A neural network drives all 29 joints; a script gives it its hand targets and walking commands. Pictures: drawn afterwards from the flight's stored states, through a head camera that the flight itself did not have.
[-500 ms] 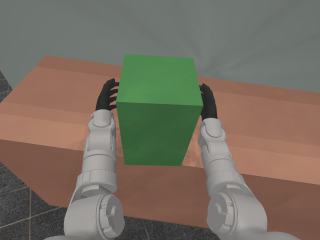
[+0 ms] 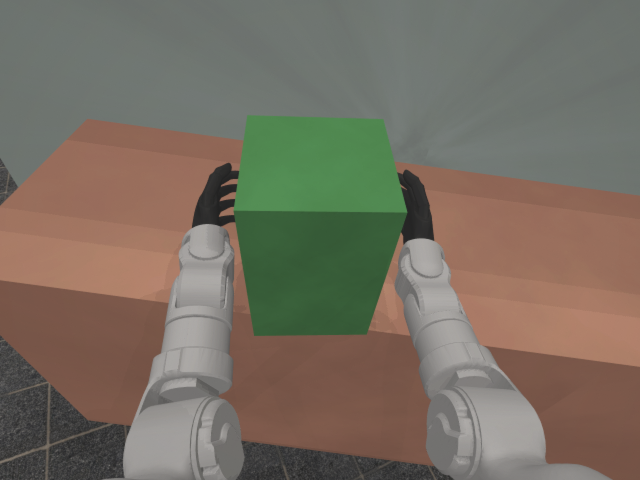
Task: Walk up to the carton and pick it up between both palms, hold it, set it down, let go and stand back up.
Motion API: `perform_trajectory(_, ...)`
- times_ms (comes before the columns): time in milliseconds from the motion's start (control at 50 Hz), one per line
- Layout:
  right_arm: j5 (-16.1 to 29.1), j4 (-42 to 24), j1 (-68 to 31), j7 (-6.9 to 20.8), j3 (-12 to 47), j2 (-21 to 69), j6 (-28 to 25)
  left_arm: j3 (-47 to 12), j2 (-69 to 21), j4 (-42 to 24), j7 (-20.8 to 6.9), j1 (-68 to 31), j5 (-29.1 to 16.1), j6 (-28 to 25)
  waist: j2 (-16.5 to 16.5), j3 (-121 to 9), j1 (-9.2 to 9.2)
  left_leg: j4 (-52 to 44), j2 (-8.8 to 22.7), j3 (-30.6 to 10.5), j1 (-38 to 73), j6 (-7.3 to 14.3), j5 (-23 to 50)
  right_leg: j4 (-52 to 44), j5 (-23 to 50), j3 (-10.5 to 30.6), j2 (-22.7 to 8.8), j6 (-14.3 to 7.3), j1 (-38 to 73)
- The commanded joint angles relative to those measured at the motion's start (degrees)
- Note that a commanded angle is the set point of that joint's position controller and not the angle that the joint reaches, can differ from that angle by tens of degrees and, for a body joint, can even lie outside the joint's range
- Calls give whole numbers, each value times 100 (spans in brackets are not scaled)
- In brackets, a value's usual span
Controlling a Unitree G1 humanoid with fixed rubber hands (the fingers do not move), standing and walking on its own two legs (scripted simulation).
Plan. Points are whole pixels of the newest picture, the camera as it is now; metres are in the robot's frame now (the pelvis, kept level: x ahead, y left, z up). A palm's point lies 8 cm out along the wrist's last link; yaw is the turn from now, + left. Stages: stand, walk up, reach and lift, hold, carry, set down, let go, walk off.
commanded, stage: reach and lift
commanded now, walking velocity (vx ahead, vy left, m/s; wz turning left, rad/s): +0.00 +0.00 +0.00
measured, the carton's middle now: (313, 236) +0.41 +0.00 +0.08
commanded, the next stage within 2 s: none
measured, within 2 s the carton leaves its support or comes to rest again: neither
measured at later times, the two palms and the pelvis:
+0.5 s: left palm (195, 208) +0.38 +0.14 +0.16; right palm (413, 221) +0.37 -0.12 +0.15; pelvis -0.01 +0.00 +0.00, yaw +0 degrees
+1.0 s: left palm (184, 179) +0.36 +0.14 +0.22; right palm (426, 205) +0.35 -0.12 +0.20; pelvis -0.02 +0.01 +0.00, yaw +1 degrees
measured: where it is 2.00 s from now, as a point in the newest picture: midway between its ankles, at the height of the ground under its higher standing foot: outside the picture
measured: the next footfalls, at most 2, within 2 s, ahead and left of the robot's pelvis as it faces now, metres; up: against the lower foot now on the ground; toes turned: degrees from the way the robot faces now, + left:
none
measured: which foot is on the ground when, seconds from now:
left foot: down 0.00-1.00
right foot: down 0.00-1.00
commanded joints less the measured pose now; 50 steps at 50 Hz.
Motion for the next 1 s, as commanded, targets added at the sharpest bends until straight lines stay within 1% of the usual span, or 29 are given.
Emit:
perform_trajectory(0, 46, -357, -3410, 697, 1496, 2270, -10, -1911, -2521, -243, -861, -3302, -372, 47, 433, -2096, -74, -103, -233, 389, 686, -140, 1302, 39, 997, -351, 205, 169, 301)
perform_trajectory(20, 77, -394, -3435, 689, 1357, 2437, 26, -1908, -2492, -263, -890, -3357, -414, 55, 390, -2035, -147, -125, -248, 437, 597, -96, 1106, 36, 856, -333, 164, 203, 321)
perform_trajectory(40, 85, -415, -3562, 691, 1359, 2388, 66, -1817, -2519, -231, -884, -3479, -392, 134, 404, -2073, -29, -150, -235, 431, 596, -68, 1046, 52, 835, -363, 180, 215, 351)
perform_trajectory(60, 106, -542, -3546, 711, 1296, 2410, 58, -1875, -2507, -273, -882, -3501, -404, 167, 467, -2171, -113, -185, -263, 416, 675, -79, 965, 51, 794, -361, 186, 161, 399)
perform_trajectory(80, 95, -521, -3722, 704, 1246, 2288, 92, -1742, -2464, -113, -872, -3475, -357, 213, 362, -1959, -30, -240, -223, 413, 612, -62, 769, -25, 501, -396, 165, 221, 326)
perform_trajectory(120, 75, -484, -3880, 705, 1098, 2244, 156, -1610, -2307, -56, -908, -3594, -249, 319, 292, -1885, 34, -375, -192, 481, 349, 11, 448, -68, 100, -336, 175, 156, 227)
perform_trajectory(260, -7, -328, -3872, 796, 971, 2202, 305, -1266, -2225, 98, -950, -3447, -113, 550, 293, -1652, 101, -460, -246, 542, 362, 31, 99, -110, -330, -250, 114, 162, 367)
perform_trajectory(280, -59, -420, -3945, 803, 920, 2177, 295, -1270, -2236, -72, -951, -3511, -154, 545, 174, -1795, 17, -455, -192, 506, 575, 60, 228, -85, -366, -335, 173, 162, 378)
perform_trajectory(300, -29, -317, -3872, 780, 864, 2202, 307, -1268, -2168, -175, -954, -3663, -142, 519, 272, -1807, -82, -395, -249, 498, 472, 23, 332, -86, -222, -326, 164, 135, 377)
perform_trajectory(360, 97, -442, -4119, 779, 978, 2114, 325, -1367, -2300, -248, -935, -3719, -265, 633, 187, -1912, 15, -415, -219, 432, 648, 30, 438, -69, -157, -362, 247, 162, 323)
perform_trajectory(420, 167, -591, -4029, 731, 1187, 2178, 314, -1651, -2410, -341, -913, -3659, -389, 678, 249, -2118, -162, -201, -259, 399, 817, -48, 1004, -50, 221, -357, 233, 131, 381)
perform_trajectory(460, 298, -577, -4072, 672, 1295, 2122, 342, -1690, -2460, -380, -938, -3586, -407, 752, 340, -2038, -143, -211, -221, 397, 729, -24, 1075, -56, 296, -338, 238, 101, 492)
perform_trajectory(480, 387, -559, -4003, 646, 1360, 2105, 384, -1805, -2422, -504, -950, -3580, -343, 810, 453, -2132, -161, -139, -239, 363, 841, -139, 1089, 5, 394, -417, 225, 107, 495)
perform_trajectory(500, 425, -575, -3936, 631, 1451, 2121, 429, -1860, -2492, -627, -969, -3487, -429, 916, 457, -2083, -128, -103, -213, 354, 937, -143, 1395, -17, 487, -382, 262, 72, 533)
perform_trajectory(520, 603, -642, -3896, 610, 1555, 2068, 478, -1878, -2442, -760, -983, -3434, -430, 979, 633, -2103, -215, 11, -189, 352, 999, -208, 1672, 27, 793, -316, 248, 77, 522)
perform_trajectory(560, 1008, -899, -3865, 557, 1953, 2198, 575, -2148, -2484, -1231, -992, -3438, -570, 1119, 624, -2260, -256, 135, -228, 225, 1198, -236, 2255, 135, 1277, -425, 328, 124, 639)
perform_trajectory(580, 1156, -1358, -3915, 506, 2136, 2200, 640, -2386, -2569, -1526, -996, -3394, -697, 1243, 764, -2529, -357, 353, -266, 209, 1388, -284, 2692, 207, 1564, -372, 313, 110, 632)
perform_trajectory(640, 1541, -1369, -3931, 308, 2491, 2131, 982, -2298, -2365, -1616, -1079, -3228, -639, 1631, 711, -2079, -351, 248, -294, 157, 1017, -227, 2340, 225, 1613, -261, 300, 224, 708)
perform_trajectory(660, 1700, -1455, -3782, 267, 2582, 2129, 1061, -2376, -2445, -1913, -1094, -3249, -672, 1742, 631, -2095, -375, 228, -274, 158, 1020, -222, 2381, 268, 1751, -283, 312, 267, 841)
perform_trajectory(700, 1893, -2099, -3884, 145, 2909, 2251, 1165, -2364, -2334, -2118, -1154, -3132, -687, 1878, 291, -2286, -390, 263, -354, 117, 988, -122, 2429, 328, 2221, -203, 276, 325, 1006)
perform_trajectory(740, 2124, -2723, -4125, 33, 3340, 2354, 1239, -2604, -2406, -2629, -1156, -3301, -898, 1932, 362, -2831, -515, 445, -346, 56, 1263, -196, 2955, 458, 2808, -221, 305, 335, 1145)
perform_trajectory(760, 2342, -2821, -3931, -25, 3441, 2277, 1351, -2679, -2404, -2691, -1175, -3222, -842, 2033, 567, -2706, -525, 448, -362, -7, 1251, -227, 2913, 420, 2867, -232, 321, 321, 1115)
perform_trajectory(820, 2387, -2793, -3928, -128, 3522, 2149, 1654, -2369, -2214, -2318, -1255, -3017, -556, 2309, 372, -2116, -429, 218, -391, 44, 904, -164, 2218, 279, 2047, -203, 340, 379, 1011)
perform_trajectory(840, 2307, -2746, -3950, -125, 3513, 2108, 1734, -2344, -2258, -2372, -1274, -2947, -563, 2432, 173, -2043, -406, 163, -359, 11, 909, -131, 1955, 246, 1719, -232, 338, 350, 855)
perform_trajectory(860, 2294, -2730, -4014, -121, 3335, 2060, 1786, -2304, -2299, -2162, -1315, -3023, -545, 2445, 280, -1911, -425, 112, -362, 55, 757, -133, 1654, 229, 1363, -221, 346, 308, 625)
perform_trajectory(900, 2230, -2769, -4210, -100, 3237, 2156, 1880, -2210, -2206, -2198, -1375, -3285, -501, 2490, 180, -1922, -418, -9, -314, 87, 786, -43, 1349, 133, 1070, -200, 307, 278, 644)
perform_trajectory(920, 2250, -2856, -4270, -94, 3199, 2217, 1886, -2296, -2320, -2200, -1393, -3308, -531, 2500, 278, -2037, -453, 75, -314, 157, 720, -78, 1499, 153, 1133, -199, 334, 265, 621)
perform_trajectory(960, 2272, -2847, -4576, -52, 3168, 2199, 1978, -2162, -2305, -1961, -1392, -3463, -511, 2556, 278, -2029, -281, -52, -345, 123, 574, -23, 1023, 142, 760, -214, 308, 230, 572)
perform_trajectory(980, 2207, -2763, -4723, -29, 3110, 2299, 2026, -2117, -2257, -1849, -1397, -3631, -472, 2576, 203, -1936, -283, -130, -299, 176, 494, 20, 791, 84, 401, -231, 330, 255, 596)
